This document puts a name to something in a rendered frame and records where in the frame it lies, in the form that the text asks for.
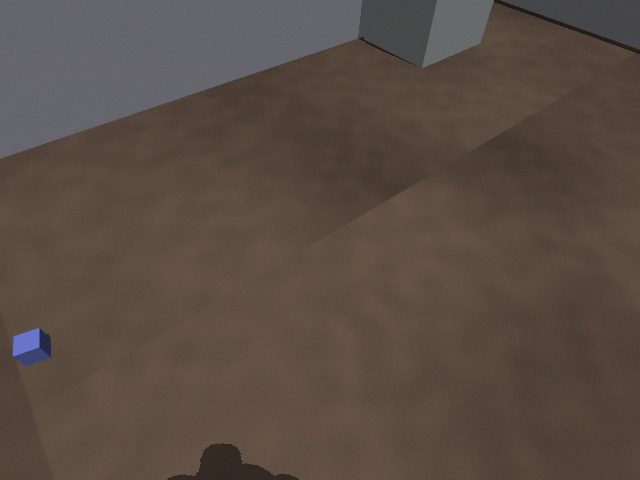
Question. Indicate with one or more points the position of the cube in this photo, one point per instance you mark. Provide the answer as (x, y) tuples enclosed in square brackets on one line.
[(31, 347)]

